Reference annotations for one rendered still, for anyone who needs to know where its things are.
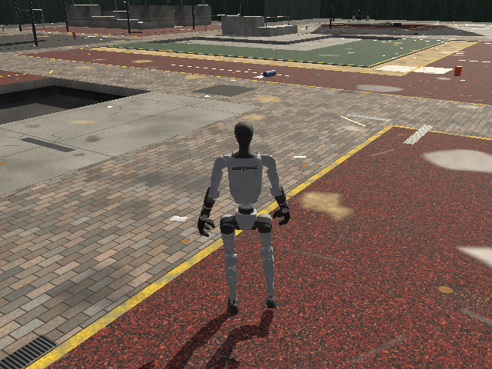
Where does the left robot upper arm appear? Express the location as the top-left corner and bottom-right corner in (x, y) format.
(208, 155), (229, 198)

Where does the robot head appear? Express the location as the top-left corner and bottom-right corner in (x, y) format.
(231, 121), (258, 158)

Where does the robot left forearm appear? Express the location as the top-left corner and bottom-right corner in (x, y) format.
(199, 186), (215, 221)

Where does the right robot hand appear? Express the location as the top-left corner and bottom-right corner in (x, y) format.
(273, 210), (291, 225)

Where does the robot right shin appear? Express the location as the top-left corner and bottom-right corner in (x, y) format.
(263, 246), (274, 299)

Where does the right robot upper arm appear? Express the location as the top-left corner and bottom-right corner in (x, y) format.
(261, 155), (282, 197)

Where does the robot right forearm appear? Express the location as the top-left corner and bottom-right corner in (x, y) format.
(274, 184), (289, 213)

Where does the left robot hand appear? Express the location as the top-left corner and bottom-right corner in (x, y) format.
(198, 218), (215, 237)

